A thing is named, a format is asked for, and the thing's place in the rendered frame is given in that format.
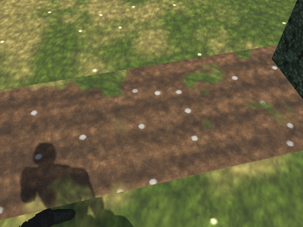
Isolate robot left hand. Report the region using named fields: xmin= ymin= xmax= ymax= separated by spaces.
xmin=19 ymin=208 xmax=76 ymax=227

